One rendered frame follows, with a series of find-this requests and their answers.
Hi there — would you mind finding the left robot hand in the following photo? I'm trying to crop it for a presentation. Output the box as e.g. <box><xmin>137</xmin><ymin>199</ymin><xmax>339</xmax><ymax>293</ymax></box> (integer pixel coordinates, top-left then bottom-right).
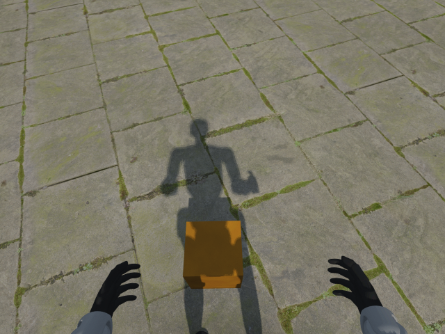
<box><xmin>90</xmin><ymin>261</ymin><xmax>141</xmax><ymax>318</ymax></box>

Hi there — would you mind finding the left robot forearm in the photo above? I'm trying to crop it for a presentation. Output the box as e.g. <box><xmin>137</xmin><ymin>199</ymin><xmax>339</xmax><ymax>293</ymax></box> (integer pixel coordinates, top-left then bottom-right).
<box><xmin>71</xmin><ymin>311</ymin><xmax>113</xmax><ymax>334</ymax></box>

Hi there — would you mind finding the right robot hand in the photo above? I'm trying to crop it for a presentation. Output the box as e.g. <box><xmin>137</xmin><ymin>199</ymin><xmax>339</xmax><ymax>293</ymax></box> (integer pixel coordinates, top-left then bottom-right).
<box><xmin>327</xmin><ymin>256</ymin><xmax>383</xmax><ymax>314</ymax></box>

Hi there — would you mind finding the right robot forearm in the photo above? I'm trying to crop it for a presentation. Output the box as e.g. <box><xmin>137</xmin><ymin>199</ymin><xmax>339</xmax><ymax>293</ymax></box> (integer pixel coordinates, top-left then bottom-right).
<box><xmin>360</xmin><ymin>305</ymin><xmax>408</xmax><ymax>334</ymax></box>

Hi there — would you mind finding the carton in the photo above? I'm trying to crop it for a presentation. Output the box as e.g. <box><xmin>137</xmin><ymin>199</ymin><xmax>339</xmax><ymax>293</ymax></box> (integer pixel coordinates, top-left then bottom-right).
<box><xmin>183</xmin><ymin>221</ymin><xmax>243</xmax><ymax>289</ymax></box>

